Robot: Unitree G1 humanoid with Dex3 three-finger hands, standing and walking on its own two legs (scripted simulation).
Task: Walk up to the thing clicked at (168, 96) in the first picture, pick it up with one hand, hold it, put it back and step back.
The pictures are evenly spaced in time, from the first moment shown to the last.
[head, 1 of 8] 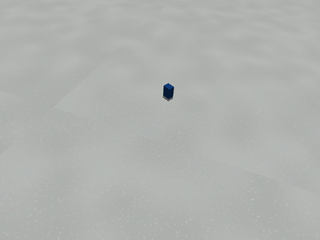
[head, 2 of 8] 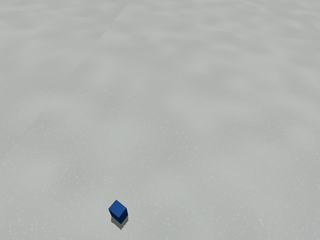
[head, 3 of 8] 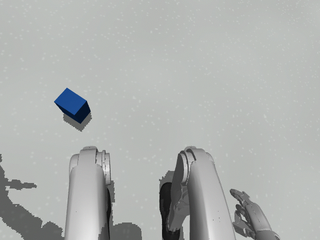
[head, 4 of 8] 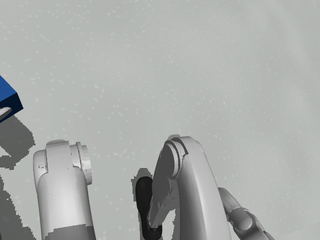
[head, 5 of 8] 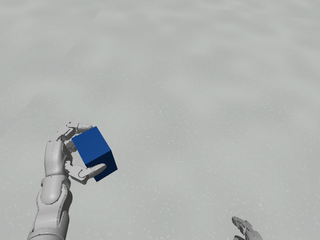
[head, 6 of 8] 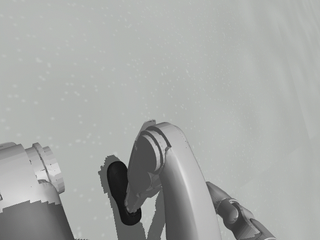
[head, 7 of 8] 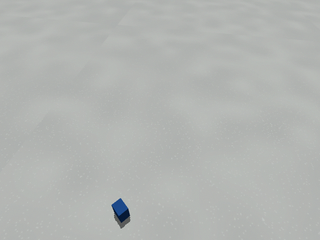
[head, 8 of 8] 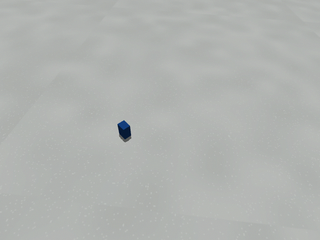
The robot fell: no
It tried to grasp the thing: yes
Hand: left
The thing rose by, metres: 0.70
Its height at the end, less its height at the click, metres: +0.00
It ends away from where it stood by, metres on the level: 0.01
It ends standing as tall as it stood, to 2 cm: yes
